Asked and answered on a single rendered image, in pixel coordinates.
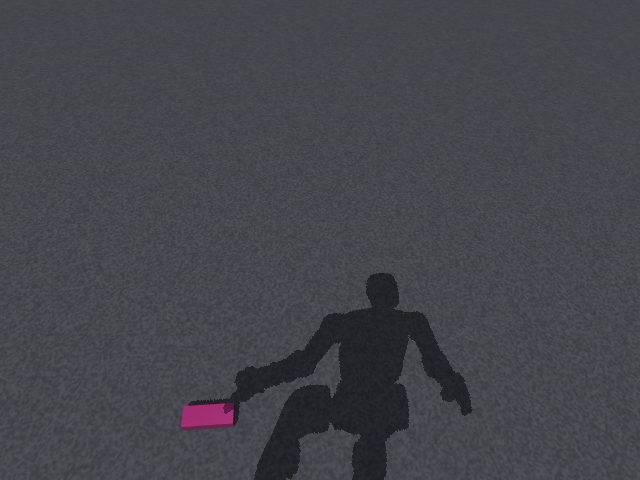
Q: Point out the small box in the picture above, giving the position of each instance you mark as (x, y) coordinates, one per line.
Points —
(208, 416)

